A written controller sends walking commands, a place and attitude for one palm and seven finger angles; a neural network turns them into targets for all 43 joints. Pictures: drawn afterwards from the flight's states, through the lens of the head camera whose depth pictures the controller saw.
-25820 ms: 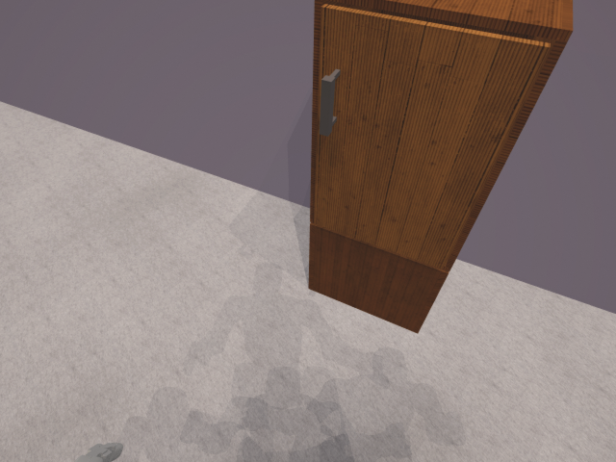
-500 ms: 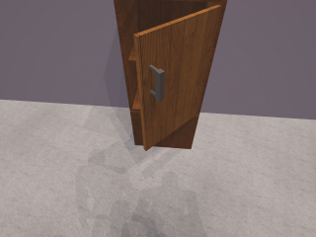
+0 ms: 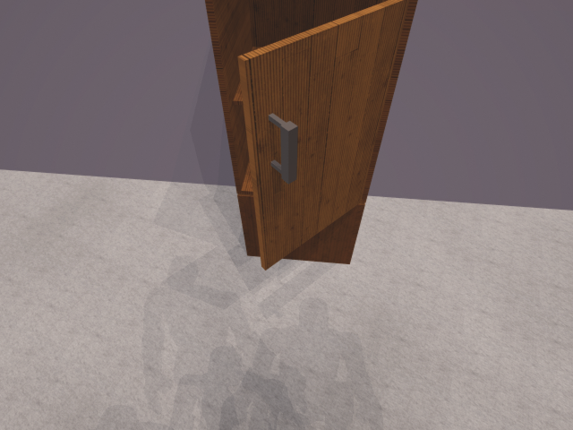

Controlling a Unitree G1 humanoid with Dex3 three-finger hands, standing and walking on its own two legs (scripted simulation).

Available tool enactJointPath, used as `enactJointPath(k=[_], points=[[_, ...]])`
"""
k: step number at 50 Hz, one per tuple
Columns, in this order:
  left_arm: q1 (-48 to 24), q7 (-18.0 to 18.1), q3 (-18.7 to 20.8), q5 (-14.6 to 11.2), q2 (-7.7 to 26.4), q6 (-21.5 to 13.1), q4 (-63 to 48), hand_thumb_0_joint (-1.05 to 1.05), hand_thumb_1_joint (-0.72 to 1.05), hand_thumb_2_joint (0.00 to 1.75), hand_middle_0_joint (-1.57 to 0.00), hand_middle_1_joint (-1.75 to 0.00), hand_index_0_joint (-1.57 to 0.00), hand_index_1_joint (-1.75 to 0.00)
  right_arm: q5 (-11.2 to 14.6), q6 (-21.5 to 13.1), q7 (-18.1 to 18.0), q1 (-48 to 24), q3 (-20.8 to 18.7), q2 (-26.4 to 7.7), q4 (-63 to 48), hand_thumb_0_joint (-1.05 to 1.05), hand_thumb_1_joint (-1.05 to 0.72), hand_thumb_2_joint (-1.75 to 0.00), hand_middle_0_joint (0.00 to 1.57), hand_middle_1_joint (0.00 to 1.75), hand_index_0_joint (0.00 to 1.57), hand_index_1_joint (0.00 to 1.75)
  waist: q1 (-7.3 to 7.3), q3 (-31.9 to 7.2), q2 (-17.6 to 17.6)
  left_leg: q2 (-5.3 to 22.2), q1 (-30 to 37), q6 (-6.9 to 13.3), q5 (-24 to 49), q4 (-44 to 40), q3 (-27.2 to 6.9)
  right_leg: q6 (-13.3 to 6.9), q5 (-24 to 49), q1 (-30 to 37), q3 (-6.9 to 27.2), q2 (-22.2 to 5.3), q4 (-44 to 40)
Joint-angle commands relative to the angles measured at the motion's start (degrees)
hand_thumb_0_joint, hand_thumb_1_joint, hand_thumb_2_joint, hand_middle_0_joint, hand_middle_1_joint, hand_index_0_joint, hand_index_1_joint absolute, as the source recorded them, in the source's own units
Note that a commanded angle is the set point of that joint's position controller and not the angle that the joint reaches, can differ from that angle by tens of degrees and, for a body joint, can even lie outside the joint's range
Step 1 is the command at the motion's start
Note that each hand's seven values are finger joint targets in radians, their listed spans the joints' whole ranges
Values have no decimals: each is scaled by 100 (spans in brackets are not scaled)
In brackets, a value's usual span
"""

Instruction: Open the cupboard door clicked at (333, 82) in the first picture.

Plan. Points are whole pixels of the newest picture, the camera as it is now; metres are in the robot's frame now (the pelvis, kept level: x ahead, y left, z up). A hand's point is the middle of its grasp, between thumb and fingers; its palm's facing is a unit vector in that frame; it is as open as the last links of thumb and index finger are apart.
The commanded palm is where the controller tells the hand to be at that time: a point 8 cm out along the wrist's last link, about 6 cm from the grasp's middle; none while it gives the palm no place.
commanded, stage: look to check the result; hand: left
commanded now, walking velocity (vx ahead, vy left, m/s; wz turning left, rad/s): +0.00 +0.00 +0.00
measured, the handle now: (281, 148) +0.57 +0.05 +0.06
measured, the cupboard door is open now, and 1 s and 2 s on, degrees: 46 46 46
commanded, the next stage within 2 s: walk to a spot facing it in 0.20 s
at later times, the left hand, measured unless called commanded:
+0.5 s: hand out of the picture +0.03 +0.18 -0.18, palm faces +0.01 -0.98 -0.22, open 7.4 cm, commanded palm none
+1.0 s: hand out of the picture +0.08 +0.16 -0.16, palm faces -0.25 -0.92 -0.29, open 7.4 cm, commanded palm none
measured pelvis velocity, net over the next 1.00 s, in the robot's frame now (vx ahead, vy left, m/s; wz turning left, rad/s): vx -0.01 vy -0.03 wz -0.33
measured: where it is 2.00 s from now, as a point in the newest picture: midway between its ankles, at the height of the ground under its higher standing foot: outside the picture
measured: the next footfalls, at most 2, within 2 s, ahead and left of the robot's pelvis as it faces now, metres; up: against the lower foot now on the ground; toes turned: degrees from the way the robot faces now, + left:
left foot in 1.22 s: +0.10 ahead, +0.10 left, +0.00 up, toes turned -28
right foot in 1.48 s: -0.02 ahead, -0.16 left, +0.00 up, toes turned -37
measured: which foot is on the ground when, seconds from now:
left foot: down 0.00-0.76, up 0.78-1.00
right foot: down 0.00-1.00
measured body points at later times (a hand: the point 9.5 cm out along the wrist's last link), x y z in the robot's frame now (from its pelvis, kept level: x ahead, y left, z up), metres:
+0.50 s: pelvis +0.01 -0.01 +0.00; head +0.03 -0.01 +0.45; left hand +0.03 +0.23 -0.16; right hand +0.04 -0.25 -0.16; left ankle +0.04 +0.12 -0.74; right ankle -0.05 -0.10 -0.74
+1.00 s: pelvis -0.01 -0.03 +0.00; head +0.04 -0.07 +0.45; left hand +0.10 +0.20 -0.14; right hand +0.00 -0.30 -0.16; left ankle +0.02 +0.12 -0.67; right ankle -0.05 -0.10 -0.74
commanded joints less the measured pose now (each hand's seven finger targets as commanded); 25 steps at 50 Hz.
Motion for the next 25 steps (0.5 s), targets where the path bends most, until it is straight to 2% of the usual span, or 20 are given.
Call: enactJointPath(k=[1,4,8,13,16,19,21,22,25], points=[[281,58,141,-11,694,-75,-152,0,90,90,-20,-30,-20,-30,-17,-92,-27,223,-84,-614,-180,0,-90,-90,20,30,20,30,-30,-30,-71,497,309,230,922,-252,-325,-163,773,-461,434,-591,-585],[273,59,154,-9,771,-93,-164,0,90,90,-20,-30,-20,-30,1,-103,-33,176,-93,-676,-198,0,-90,-90,20,30,20,30,-17,-166,-138,509,377,238,1036,-221,-307,-161,998,-351,413,-597,-577],[208,59,156,-12,783,-96,-180,0,90,90,-20,-30,-20,-30,-11,-120,-40,122,-87,-700,-192,0,-90,-90,20,30,20,30,-18,-138,-41,513,363,235,1173,-239,-310,-156,1223,-288,436,-614,-568],[160,58,158,-13,828,-105,-202,0,90,90,-20,-30,-20,-30,-12,-122,-36,62,-91,-736,-200,0,-90,-90,20,30,20,30,-11,-95,-183,521,389,226,1203,-245,-272,-143,1396,-265,421,-632,-606],[126,57,162,-13,850,-108,-232,0,90,90,-20,-30,-20,-30,-18,-132,-36,36,-96,-769,-200,0,-90,-90,20,30,20,30,-6,-196,-74,525,440,225,1255,-242,-269,-150,1452,-193,434,-642,-597],[179,71,190,-1,718,-25,-267,0,90,90,-20,-30,-20,-30,-20,-70,-74,171,-99,-607,-197,0,-90,-90,20,30,20,30,-26,-160,-112,591,437,167,1205,-37,-72,-145,1743,-320,586,-620,-495],[132,61,282,9,838,45,-371,0,90,90,-20,-30,-20,-30,-29,-26,-105,196,-170,-683,-261,0,-90,-90,20,30,20,30,-21,-149,-183,633,286,149,1098,166,75,-198,2023,-308,723,-651,-323],[113,52,324,19,895,79,-437,0,90,90,-20,-30,-20,-30,-28,-2,-116,182,-211,-719,-318,0,-90,-90,20,30,20,30,-28,-123,-328,648,185,127,925,256,167,-233,2041,-348,813,-667,-275],[-9,11,416,39,960,162,-654,0,90,90,-20,-30,-20,-30,-40,35,-138,157,-306,-797,-538,0,-90,-90,20,30,20,30,-55,-108,-217,727,122,121,618,379,284,-316,1907,-595,1025,-636,-16]])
